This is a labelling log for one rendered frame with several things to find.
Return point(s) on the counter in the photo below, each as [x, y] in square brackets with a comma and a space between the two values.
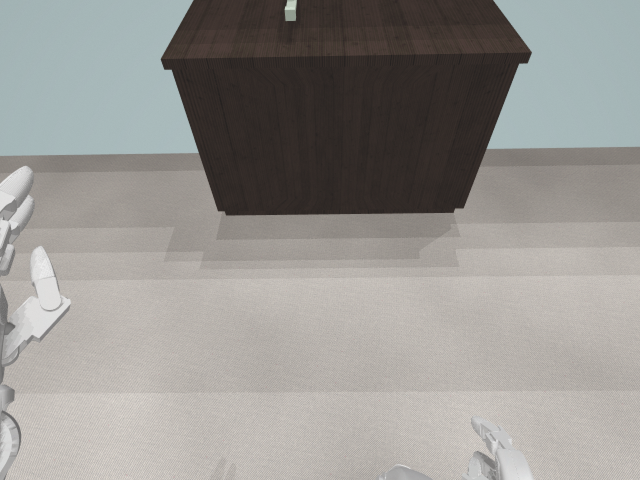
[357, 107]

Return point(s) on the left robot hand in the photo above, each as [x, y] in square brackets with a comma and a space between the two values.
[36, 317]

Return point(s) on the right robot shin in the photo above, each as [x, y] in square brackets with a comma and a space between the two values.
[398, 465]

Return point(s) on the left robot forearm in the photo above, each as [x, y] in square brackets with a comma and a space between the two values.
[10, 433]

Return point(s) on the right robot hand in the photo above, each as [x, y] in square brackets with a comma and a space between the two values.
[509, 464]

